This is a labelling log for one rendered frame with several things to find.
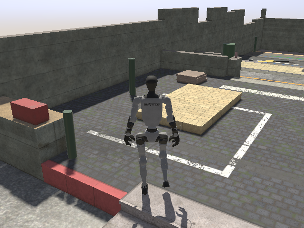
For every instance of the left robot forearm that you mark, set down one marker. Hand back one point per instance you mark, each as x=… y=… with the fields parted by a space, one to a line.
x=129 y=127

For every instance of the robot right upper arm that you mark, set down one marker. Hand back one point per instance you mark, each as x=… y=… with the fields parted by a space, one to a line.
x=166 y=100

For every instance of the robot left upper arm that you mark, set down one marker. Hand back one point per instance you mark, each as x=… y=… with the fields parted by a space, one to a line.
x=134 y=108

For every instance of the right robot forearm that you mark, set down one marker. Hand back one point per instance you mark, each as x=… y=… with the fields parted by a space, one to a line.
x=174 y=127

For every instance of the robot torso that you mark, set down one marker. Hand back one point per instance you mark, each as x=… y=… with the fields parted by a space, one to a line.
x=151 y=115

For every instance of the left robot foot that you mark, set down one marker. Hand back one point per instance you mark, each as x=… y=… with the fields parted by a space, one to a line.
x=144 y=190

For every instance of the robot left hand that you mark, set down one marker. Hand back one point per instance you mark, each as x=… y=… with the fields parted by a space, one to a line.
x=126 y=138

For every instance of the robot right hand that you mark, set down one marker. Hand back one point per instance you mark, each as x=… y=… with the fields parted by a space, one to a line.
x=176 y=140

